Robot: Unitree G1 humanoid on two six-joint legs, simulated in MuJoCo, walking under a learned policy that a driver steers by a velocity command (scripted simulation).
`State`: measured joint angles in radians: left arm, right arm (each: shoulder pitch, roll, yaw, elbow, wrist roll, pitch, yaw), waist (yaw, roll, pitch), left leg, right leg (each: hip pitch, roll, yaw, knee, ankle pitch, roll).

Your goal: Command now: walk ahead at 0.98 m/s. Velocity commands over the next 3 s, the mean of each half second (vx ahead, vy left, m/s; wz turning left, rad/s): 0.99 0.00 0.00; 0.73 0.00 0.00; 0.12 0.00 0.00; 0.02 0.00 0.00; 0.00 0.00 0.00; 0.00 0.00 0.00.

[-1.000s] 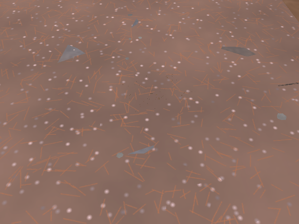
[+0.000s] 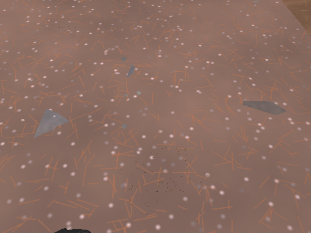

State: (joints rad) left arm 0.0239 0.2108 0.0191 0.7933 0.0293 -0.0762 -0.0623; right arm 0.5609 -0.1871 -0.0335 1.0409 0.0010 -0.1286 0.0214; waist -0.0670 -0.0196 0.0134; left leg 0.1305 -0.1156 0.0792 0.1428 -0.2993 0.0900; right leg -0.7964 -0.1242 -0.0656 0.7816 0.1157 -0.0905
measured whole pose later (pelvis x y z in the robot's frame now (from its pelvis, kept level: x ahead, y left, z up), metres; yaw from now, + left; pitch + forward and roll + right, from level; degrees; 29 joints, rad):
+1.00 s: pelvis +0.95 +0.02 -0.01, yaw +2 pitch +1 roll +1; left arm -0.02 0.22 0.00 0.78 0.00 -0.13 -0.04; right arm 0.47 -0.22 -0.01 1.03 0.01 -0.10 -0.02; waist -0.09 -0.03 0.06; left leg 0.09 -0.08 0.05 0.36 -0.44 0.06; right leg -0.57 0.03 -0.02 0.46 0.24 -0.07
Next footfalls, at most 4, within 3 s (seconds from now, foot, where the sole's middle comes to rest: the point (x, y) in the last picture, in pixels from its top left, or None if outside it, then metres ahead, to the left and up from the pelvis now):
0.14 right None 0.35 -0.08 -0.77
0.60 left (133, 167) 0.81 0.09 -0.77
1.02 right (157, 107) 1.19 -0.06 -0.77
1.38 left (117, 117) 1.14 0.17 -0.77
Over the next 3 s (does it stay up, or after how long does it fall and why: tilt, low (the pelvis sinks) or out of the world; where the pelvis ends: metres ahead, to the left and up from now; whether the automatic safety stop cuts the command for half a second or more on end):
stays up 1.12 0.07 0.00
